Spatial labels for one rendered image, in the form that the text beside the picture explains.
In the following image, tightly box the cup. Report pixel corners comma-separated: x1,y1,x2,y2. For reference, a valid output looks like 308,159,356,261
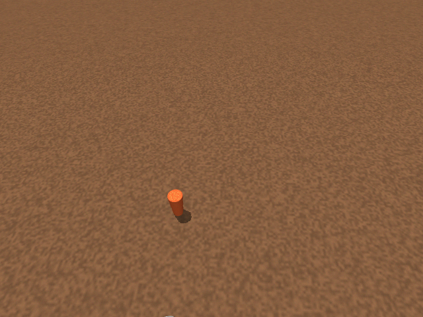
167,190,183,216

